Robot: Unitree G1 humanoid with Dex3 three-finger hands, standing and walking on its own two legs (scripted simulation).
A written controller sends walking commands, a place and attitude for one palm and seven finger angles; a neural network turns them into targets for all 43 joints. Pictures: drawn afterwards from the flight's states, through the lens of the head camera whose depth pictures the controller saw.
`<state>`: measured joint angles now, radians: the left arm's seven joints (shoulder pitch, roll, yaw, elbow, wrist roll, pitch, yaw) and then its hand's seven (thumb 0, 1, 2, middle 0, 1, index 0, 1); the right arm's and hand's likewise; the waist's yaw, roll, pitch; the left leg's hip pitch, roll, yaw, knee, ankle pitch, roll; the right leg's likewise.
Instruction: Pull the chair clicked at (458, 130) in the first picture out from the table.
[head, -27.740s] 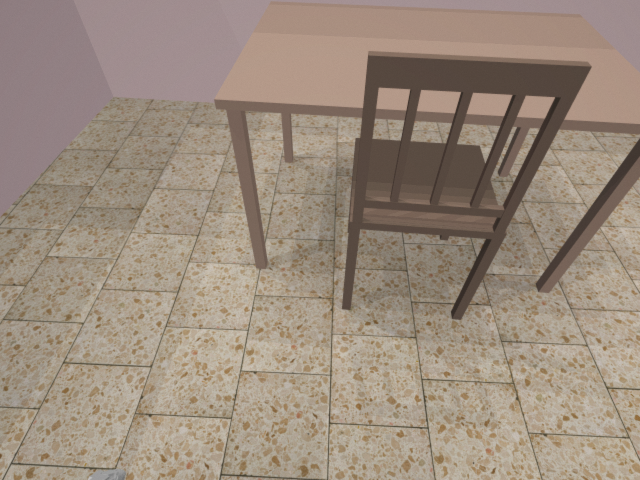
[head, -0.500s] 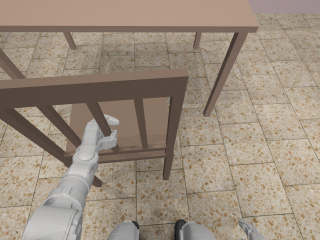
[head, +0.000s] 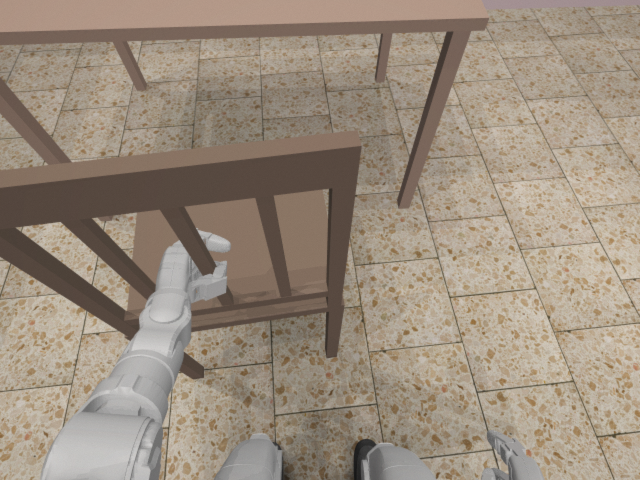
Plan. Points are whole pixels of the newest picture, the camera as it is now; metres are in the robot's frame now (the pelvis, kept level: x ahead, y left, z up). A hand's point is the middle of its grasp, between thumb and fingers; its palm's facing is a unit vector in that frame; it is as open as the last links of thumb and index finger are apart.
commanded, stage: step backward, pulling the chair out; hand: left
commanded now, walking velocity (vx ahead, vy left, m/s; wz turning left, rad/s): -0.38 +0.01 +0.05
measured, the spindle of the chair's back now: (205, 262) +0.40 +0.17 -0.06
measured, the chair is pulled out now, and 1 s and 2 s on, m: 0.41 0.64 0.64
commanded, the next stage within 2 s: stop walking, hand still on the chair in 0.46 s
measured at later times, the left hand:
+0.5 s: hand (212, 370) +0.25 +0.14 -0.06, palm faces +0.02 -0.98 -0.21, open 5.3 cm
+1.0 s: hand (205, 459) +0.15 +0.14 -0.06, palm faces +0.04 -0.97 -0.23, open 5.4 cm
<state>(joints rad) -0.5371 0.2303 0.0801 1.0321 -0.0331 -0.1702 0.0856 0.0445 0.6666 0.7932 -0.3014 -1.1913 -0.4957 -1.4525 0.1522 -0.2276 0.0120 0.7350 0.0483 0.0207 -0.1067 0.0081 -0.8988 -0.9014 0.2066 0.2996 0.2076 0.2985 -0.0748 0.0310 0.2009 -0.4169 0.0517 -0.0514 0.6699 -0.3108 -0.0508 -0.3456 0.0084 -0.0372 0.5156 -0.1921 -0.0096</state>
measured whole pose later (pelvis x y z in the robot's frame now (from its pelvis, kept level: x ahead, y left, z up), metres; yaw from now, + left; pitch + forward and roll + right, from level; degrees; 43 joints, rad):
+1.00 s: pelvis -0.13 -0.02 +0.00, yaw -2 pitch -4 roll +1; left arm -0.12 0.18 0.04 0.76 -0.02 -0.08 0.08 0.05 0.66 0.79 -0.30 -1.25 -0.50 -1.45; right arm 0.26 -0.21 0.04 0.73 0.03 0.00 -0.11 0.01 -0.90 -0.90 0.20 0.30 0.20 0.30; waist -0.02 0.01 0.07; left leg -0.24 0.01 -0.04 0.57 -0.29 -0.01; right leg -0.32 -0.02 -0.04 0.54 -0.16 -0.01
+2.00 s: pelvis -0.08 -0.01 -0.02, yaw -2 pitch +6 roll +0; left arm 0.25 0.21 0.01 0.17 -0.06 0.12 0.08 0.01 -0.12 0.41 -0.43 -1.32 -0.46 -1.36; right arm 0.24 -0.27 0.01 0.59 0.05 -0.15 -0.06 0.01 -0.90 -0.90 0.20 0.30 0.20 0.30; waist -0.04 0.04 -0.07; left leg -0.43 0.00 -0.05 0.73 -0.40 -0.02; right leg -0.52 -0.03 -0.04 0.71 -0.29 0.00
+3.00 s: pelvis -0.06 +0.00 -0.05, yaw +0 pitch +10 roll -2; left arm 0.70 0.21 -0.05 -0.29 -0.02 0.22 0.07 -0.01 -0.54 0.21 -0.01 0.00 -0.01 -0.01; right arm 0.26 -0.22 0.01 0.50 0.04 -0.18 -0.11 0.01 -0.90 -0.90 0.20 0.30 0.21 0.30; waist 0.00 0.05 -0.16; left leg -0.60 -0.01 -0.10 0.97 -0.54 -0.02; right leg -0.66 -0.04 -0.08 0.92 -0.43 0.00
